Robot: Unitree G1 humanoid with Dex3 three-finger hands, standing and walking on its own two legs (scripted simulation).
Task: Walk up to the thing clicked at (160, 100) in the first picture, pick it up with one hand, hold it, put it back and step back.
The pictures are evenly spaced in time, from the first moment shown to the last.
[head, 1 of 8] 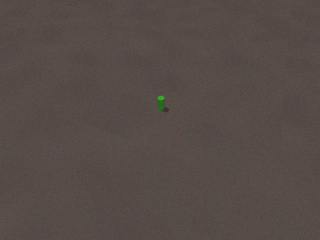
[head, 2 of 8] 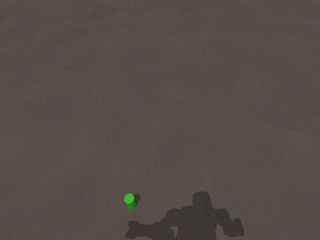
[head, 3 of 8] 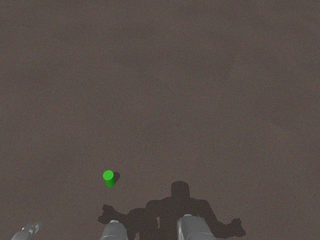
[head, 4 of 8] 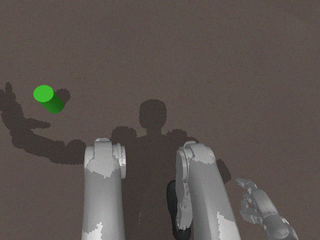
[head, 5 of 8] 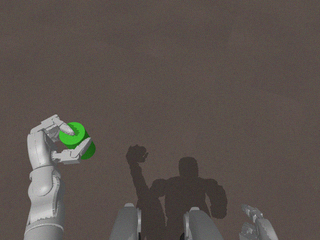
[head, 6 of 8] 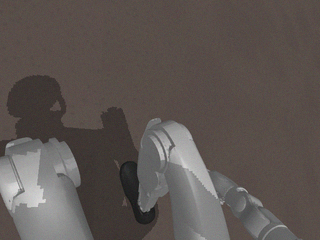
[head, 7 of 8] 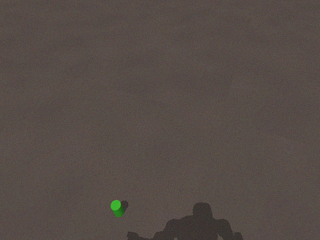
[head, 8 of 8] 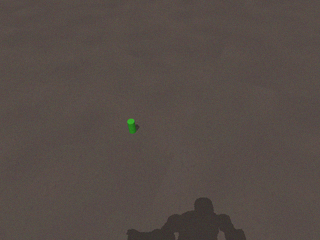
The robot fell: no
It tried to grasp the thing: yes
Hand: left
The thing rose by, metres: 0.69
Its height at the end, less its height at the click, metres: +0.00
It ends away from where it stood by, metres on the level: 0.03
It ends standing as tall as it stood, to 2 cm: yes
